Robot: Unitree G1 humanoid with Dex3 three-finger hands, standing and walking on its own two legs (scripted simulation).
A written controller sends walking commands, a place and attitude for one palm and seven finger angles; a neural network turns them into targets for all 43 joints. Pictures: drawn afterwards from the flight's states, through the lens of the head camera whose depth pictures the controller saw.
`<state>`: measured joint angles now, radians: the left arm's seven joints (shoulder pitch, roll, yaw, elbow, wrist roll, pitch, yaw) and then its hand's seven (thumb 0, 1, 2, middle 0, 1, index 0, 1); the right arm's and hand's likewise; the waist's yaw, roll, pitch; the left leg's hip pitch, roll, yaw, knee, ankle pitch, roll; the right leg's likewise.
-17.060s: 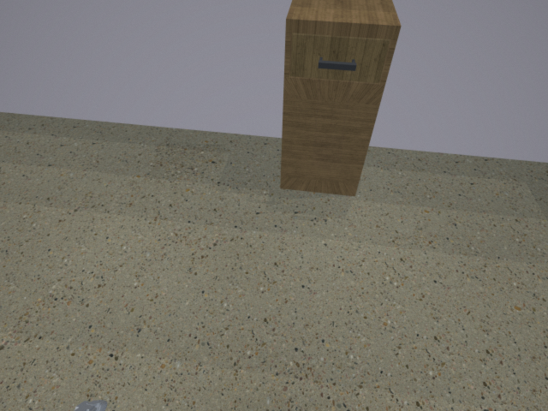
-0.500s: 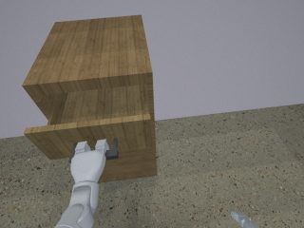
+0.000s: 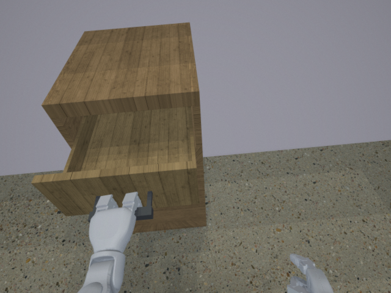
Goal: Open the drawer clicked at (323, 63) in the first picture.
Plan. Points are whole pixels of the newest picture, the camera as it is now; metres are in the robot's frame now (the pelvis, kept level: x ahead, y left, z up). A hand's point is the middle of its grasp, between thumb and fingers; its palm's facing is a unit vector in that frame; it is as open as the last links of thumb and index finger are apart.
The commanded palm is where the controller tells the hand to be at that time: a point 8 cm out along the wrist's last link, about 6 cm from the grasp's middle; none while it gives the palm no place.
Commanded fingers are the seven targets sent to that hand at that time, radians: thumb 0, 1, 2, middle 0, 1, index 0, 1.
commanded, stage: pull the drawer open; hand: left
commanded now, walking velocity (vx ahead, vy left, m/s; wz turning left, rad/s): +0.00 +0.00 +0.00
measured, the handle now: (122, 206) +0.31 +0.19 -0.01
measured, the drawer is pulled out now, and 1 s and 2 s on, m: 0.20 0.30 0.30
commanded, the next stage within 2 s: open the thumb to release the handle in 1.00 s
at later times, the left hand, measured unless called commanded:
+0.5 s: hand (121, 256) +0.21 +0.18 -0.03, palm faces +0.00 -0.13 -0.99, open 5.7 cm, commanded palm +0.16 +0.18 +0.02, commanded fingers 0.00 0.90 0.90 -0.40 -1.35 -0.40 -1.35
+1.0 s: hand (117, 284) +0.16 +0.17 -0.03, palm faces -0.01 -0.16 -0.99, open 5.8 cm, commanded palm +0.10 +0.17 +0.02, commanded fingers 0.00 0.90 0.90 -0.40 -1.35 -0.40 -1.35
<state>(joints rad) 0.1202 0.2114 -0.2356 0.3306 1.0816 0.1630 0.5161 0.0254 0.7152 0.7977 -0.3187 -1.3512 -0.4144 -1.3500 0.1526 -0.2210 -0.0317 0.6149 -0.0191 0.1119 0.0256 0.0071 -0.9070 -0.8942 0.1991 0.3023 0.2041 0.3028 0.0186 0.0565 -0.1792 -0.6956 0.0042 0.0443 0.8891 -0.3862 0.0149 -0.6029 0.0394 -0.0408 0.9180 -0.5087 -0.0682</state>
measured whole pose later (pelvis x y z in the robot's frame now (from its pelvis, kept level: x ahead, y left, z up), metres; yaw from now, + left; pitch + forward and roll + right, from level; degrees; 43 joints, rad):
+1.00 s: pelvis +0.00 -0.01 -0.02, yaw +0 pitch +12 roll +2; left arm 0.58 0.23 -0.21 -0.05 1.10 0.04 0.53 0.04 0.71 0.75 -0.30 -1.35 -0.40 -1.33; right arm 0.13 -0.22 0.00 0.51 -0.05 0.08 0.09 0.01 -0.91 -0.89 0.20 0.30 0.20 0.30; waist 0.06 0.06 -0.21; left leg -0.77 0.01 0.05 1.00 -0.44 0.00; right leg -0.68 0.05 -0.04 1.05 -0.57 -0.09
